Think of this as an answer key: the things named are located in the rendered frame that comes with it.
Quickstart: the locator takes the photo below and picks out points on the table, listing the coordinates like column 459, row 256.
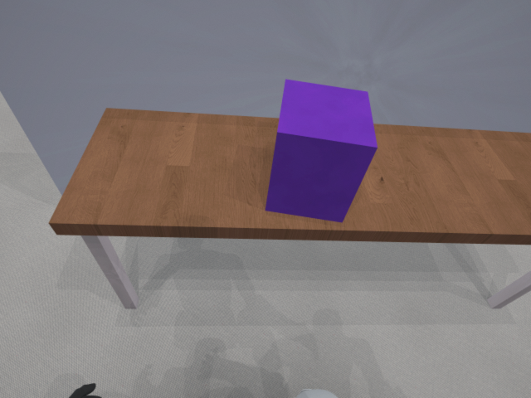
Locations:
column 172, row 174

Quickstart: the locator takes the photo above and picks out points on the carton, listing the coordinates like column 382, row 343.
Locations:
column 324, row 144

